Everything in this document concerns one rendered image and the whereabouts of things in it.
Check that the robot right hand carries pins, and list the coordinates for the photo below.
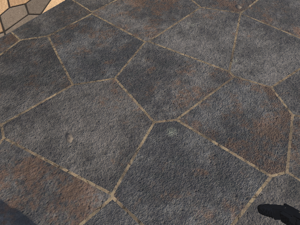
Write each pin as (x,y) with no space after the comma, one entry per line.
(286,213)

